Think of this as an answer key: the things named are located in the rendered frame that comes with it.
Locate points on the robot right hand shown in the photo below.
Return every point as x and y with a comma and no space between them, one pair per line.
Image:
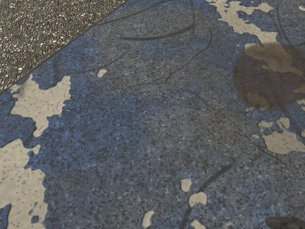
285,223

